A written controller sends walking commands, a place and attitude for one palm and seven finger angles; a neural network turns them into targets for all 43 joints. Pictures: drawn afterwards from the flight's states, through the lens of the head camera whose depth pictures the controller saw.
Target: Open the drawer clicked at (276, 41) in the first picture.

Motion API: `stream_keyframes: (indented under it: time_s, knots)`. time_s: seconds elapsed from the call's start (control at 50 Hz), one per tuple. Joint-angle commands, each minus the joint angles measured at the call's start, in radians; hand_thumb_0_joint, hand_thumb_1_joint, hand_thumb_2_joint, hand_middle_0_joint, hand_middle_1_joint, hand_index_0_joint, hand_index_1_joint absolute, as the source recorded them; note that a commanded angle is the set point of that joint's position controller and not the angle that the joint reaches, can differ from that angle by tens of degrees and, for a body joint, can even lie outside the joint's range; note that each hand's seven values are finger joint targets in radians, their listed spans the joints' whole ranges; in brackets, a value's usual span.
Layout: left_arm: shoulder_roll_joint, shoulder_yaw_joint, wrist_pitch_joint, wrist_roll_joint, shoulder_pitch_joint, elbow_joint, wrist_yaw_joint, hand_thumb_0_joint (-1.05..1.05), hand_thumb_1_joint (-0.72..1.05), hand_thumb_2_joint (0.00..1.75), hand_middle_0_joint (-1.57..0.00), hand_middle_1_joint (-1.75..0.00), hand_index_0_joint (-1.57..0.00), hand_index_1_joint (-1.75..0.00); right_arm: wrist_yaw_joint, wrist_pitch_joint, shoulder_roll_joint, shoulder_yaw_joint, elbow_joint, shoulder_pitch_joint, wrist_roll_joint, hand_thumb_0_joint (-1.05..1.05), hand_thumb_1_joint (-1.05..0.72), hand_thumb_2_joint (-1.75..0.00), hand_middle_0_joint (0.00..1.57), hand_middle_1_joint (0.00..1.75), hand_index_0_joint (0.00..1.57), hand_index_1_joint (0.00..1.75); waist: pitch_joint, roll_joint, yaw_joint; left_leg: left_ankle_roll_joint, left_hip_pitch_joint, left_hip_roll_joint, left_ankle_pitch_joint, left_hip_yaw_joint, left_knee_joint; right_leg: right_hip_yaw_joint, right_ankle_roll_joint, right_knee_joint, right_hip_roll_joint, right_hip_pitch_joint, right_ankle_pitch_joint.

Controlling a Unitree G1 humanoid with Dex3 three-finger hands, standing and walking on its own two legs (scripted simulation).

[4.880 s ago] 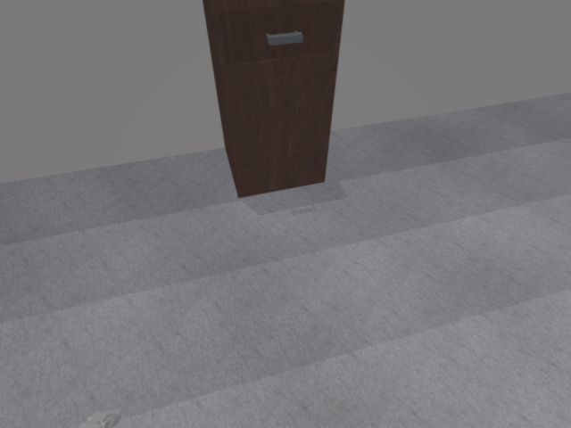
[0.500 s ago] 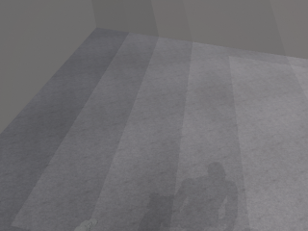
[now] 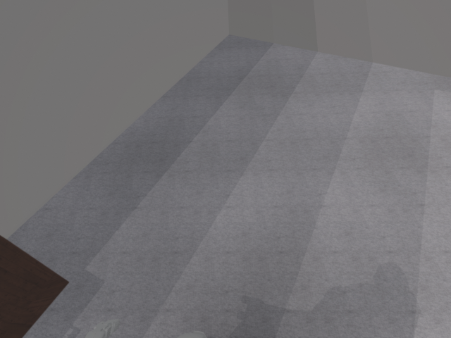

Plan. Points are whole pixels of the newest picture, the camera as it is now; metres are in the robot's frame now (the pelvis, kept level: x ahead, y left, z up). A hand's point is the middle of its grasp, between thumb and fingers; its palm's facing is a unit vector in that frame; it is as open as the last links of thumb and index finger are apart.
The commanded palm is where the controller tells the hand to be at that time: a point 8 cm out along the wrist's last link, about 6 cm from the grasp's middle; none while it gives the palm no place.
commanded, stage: turn to face it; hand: left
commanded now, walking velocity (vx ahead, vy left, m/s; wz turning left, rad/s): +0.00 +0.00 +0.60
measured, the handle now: out of the picture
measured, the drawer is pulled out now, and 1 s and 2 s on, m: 0.00 0.00 0.00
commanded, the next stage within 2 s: take the last steps up to it in 1.74 s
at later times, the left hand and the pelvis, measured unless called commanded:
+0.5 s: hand out of the picture -0.08 +0.23 -0.18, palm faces +0.37 -0.89 -0.26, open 7.4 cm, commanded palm none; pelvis -0.03 +0.01 +0.00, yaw +20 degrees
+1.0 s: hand out of the picture -0.02 +0.21 -0.12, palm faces +0.56 -0.77 -0.31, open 7.4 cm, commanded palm none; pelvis -0.02 -0.03 +0.01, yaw +37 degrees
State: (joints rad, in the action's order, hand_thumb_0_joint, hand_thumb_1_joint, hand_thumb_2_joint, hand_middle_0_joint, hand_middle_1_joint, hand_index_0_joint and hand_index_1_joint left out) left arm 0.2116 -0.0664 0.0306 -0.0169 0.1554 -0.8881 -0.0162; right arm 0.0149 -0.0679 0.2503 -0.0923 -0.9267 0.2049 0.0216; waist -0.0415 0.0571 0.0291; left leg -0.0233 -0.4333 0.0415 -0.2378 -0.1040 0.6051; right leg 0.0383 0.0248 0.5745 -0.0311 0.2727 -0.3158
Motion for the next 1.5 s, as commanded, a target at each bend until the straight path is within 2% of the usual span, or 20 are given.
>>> stream_keyframes:
  time_s: [0.0,0.08,0.3,0.38,0.4,0.42,0.44,0.54,0.7,0.82,0.84,0.88,0.9,0.96,1.0,1.24,1.32,1.36,1.38,1.48]
  knots:
    - [0.215,-0.04,-0.022,-0.005,-0.006,0.098,-0.032,0.0,0.9,0.9,-0.2,-0.3,-0.2,-0.3,0.005,0.014,0.124,-0.038,0.12,-0.047,0.005,0.0,-0.9,-0.9,0.2,0.3,0.2,0.3,-0.001,-0.242,-0.015,-0.006,-0.182,-0.046,-0.23,0.006,0.514,-0.327,-0.152,-0.423,-0.42,0.044,-0.178]
    - [0.148,-0.014,-0.038,-0.004,-0.016,0.092,-0.018,0.0,0.9,0.9,-0.2,-0.3,-0.2,-0.3,0.019,0.007,0.081,-0.026,0.072,0.0,0.002,0.0,-0.9,-0.9,0.2,0.3,0.2,0.3,-0.027,-0.231,0.008,-0.047,-0.176,-0.065,-0.101,0.098,0.6,-0.047,-0.108,-0.28,-0.263,-0.047,0.206]
    - [0.217,-0.036,-0.027,-0.017,0.137,0.035,-0.013,0.0,0.9,0.9,-0.2,-0.3,-0.2,-0.3,0.02,0.018,0.061,0.003,0.114,-0.151,-0.012,0.0,-0.9,-0.9,0.2,0.3,0.2,0.3,0.049,-0.289,-0.088,-0.042,-0.011,-0.08,-0.218,0.206,0.189,0.023,-0.146,-0.189,-0.358,-0.194,0.43]
    - [0.219,-0.047,-0.018,-0.004,0.116,0.028,-0.007,0.0,0.9,0.9,-0.2,-0.3,-0.2,-0.3,0.013,0.04,0.091,0.0,0.088,-0.04,-0.01,0.0,-0.9,-0.9,0.2,0.3,0.2,0.3,0.137,-0.23,-0.031,-0.013,0.22,-0.069,-0.005,0.219,-0.148,0.123,-0.064,0.005,-0.327,-0.154,0.443]
    - [0.185,-0.041,-0.014,0.003,0.122,0.041,-0.004,0.0,0.9,0.9,-0.2,-0.3,-0.2,-0.3,0.011,0.052,0.164,-0.018,0.076,0.019,-0.008,0.0,-0.9,-0.9,0.2,0.3,0.2,0.3,0.193,-0.046,0.001,0.026,0.418,-0.173,0.179,0.075,-0.248,0.158,-0.006,0.195,-0.271,0.006,0.29]
    - [0.116,-0.021,-0.012,0.007,0.076,0.09,0.005,0.0,0.9,0.9,-0.2,-0.3,-0.2,-0.3,0.002,0.057,0.277,-0.048,0.07,0.081,-0.007,0.0,-0.9,-0.9,0.2,0.3,0.2,0.3,0.184,0.278,0.048,0.153,0.555,-0.442,0.627,-0.267,-0.239,0.158,0.078,0.404,-0.131,0.335,-0.299]
    - [0.132,-0.016,0.0,-0.004,0.006,0.11,-0.002,0.0,0.9,0.9,-0.2,-0.3,-0.2,-0.3,-0.005,0.048,0.289,-0.048,0.038,0.143,-0.011,0.0,-0.9,-0.9,0.2,0.3,0.2,0.3,0.187,0.187,0.072,0.23,0.521,-0.487,0.768,-0.242,-0.206,0.049,0.067,0.52,-0.119,0.357,-0.343]
    - [0.136,-0.029,0.002,0.001,0.033,0.053,0.009,0.0,0.9,0.9,-0.2,-0.3,-0.2,-0.3,-0.026,0.059,0.176,-0.011,0.079,-0.047,-0.005,0.0,-0.9,-0.9,0.2,0.3,0.2,0.3,0.087,0.117,-0.016,0.163,0.343,-0.274,0.572,-0.061,-0.222,-0.014,0.076,0.588,-0.097,0.309,-0.093]
    - [0.125,-0.02,0.003,0.006,-0.047,0.089,-0.001,0.0,0.9,0.9,-0.2,-0.3,-0.2,-0.3,-0.023,0.053,0.186,-0.017,0.063,0.022,0.001,0.0,-0.9,-0.9,0.2,0.3,0.2,0.3,0.062,0.086,0.011,0.196,0.314,-0.264,0.428,-0.195,-0.245,-0.036,0.082,0.37,-0.05,0.245,-0.118]
    - [0.12,-0.017,-0.02,0.018,0.032,0.091,-0.008,0.0,0.9,0.9,-0.2,-0.3,-0.2,-0.3,-0.021,0.045,0.186,-0.028,0.078,-0.019,-0.002,0.0,-0.9,-0.9,0.2,0.3,0.2,0.3,0.122,0.113,-0.032,0.153,0.228,-0.205,0.504,-0.249,-0.125,-0.008,0.058,-0.032,0.014,-0.033,0.011]
    - [0.141,-0.022,-0.031,0.016,0.078,0.081,-0.011,0.0,0.9,0.9,-0.2,-0.3,-0.2,-0.3,-0.018,0.046,0.168,-0.026,0.082,-0.026,-0.009,0.0,-0.9,-0.9,0.2,0.3,0.2,0.3,0.142,0.061,-0.058,0.108,0.154,-0.165,0.391,-0.224,-0.066,-0.028,0.052,-0.185,-0.021,-0.16,0.133]
    - [0.296,-0.049,-0.041,-0.005,0.12,0.081,-0.024,0.0,0.9,0.9,-0.2,-0.3,-0.2,-0.3,-0.012,0.046,0.073,-0.013,0.121,-0.007,-0.015,0.0,-0.9,-0.9,0.2,0.3,0.2,0.3,0.152,-0.362,-0.076,-0.03,-0.176,0.044,-0.371,0.05,0.325,-0.42,-0.128,-0.28,-0.475,-0.337,0.396]
    - [0.272,-0.043,-0.035,0.0,0.107,0.089,-0.027,0.0,0.9,0.9,-0.2,-0.3,-0.2,-0.3,-0.013,0.036,0.124,-0.025,0.12,-0.028,-0.008,0.0,-0.9,-0.9,0.2,0.3,0.2,0.3,0.12,-0.251,-0.074,-0.02,-0.136,-0.019,-0.368,0.008,0.492,-0.358,-0.188,-0.266,-0.492,-0.212,0.417]
    - [0.164,-0.014,-0.035,0.002,-0.044,0.114,-0.021,0.0,0.9,0.9,-0.2,-0.3,-0.2,-0.3,0.007,0.009,0.105,-0.027,0.054,0.016,0.002,0.0,-0.9,-0.9,0.2,0.3,0.2,0.3,-0.008,-0.231,0.001,-0.035,-0.134,-0.065,-0.169,0.043,0.649,-0.129,-0.13,-0.28,-0.307,-0.069,0.238]
    - [0.15,-0.013,-0.039,-0.002,-0.035,0.111,-0.021,0.0,0.9,0.9,-0.2,-0.3,-0.2,-0.3,0.016,0.008,0.088,-0.021,0.046,0.027,0.0,0.0,-0.9,-0.9,0.2,0.3,0.2,0.3,-0.006,-0.225,0.003,-0.047,-0.13,-0.071,-0.126,0.075,0.626,-0.05,-0.113,-0.271,-0.281,-0.083,0.266]
    - [0.222,-0.038,-0.026,-0.015,0.118,0.045,-0.016,0.0,0.9,0.9,-0.2,-0.3,-0.2,-0.3,0.017,0.022,0.056,0.013,0.087,-0.109,-0.012,0.0,-0.9,-0.9,0.2,0.3,0.2,0.3,0.066,-0.282,-0.079,-0.039,0.014,-0.085,-0.206,0.206,0.181,0.063,-0.148,-0.169,-0.358,-0.201,0.471]
    - [0.213,-0.041,-0.016,-0.002,0.107,0.027,-0.009,0.0,0.9,0.9,-0.2,-0.3,-0.2,-0.3,0.012,0.043,0.098,0.004,0.063,0.005,-0.008,0.0,-0.9,-0.9,0.2,0.3,0.2,0.3,0.131,-0.162,-0.009,-0.006,0.292,-0.081,0.055,0.206,-0.168,0.146,-0.052,0.045,-0.321,-0.082,0.381]
    - [0.103,-0.007,-0.005,0.005,0.06,0.089,-0.002,0.0,0.9,0.9,-0.2,-0.3,-0.2,-0.3,-0.004,0.052,0.285,-0.037,0.047,0.112,-0.006,0.0,-0.9,-0.9,0.2,0.3,0.2,0.3,0.151,0.29,0.054,0.198,0.474,-0.459,0.633,-0.285,-0.268,0.131,0.07,0.436,-0.105,0.317,-0.378]
    - [0.133,-0.009,0.004,-0.002,0.033,0.091,-0.006,0.0,0.9,0.9,-0.2,-0.3,-0.2,-0.3,-0.009,0.046,0.276,-0.032,0.027,0.13,-0.004,0.0,-0.9,-0.9,0.2,0.3,0.2,0.3,0.152,0.162,0.054,0.247,0.435,-0.486,0.601,-0.218,-0.242,0.036,0.047,0.532,-0.122,0.297,-0.349]
    - [0.125,-0.016,0.007,-0.001,0.089,0.009,0.005,0.0,0.9,0.9,-0.2,-0.3,-0.2,-0.3,-0.029,0.059,0.159,0.01,0.066,-0.052,-0.004,0.0,-0.9,-0.9,0.2,0.3,0.2,0.3,0.06,0.112,-0.029,0.168,0.298,-0.279,0.453,-0.036,-0.266,-0.002,0.059,0.583,-0.098,0.263,-0.088]
